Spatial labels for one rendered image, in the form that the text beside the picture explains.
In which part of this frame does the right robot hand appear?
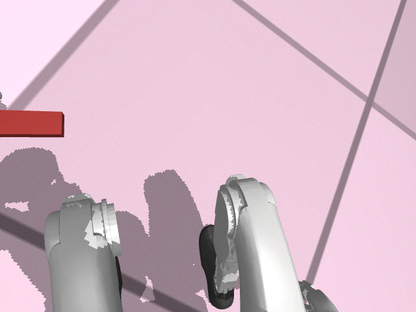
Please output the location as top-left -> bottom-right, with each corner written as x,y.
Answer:
298,280 -> 338,312

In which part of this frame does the small box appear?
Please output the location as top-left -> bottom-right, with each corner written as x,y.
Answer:
0,110 -> 64,137

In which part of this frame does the right robot foot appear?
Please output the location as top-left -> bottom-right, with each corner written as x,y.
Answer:
199,225 -> 234,309

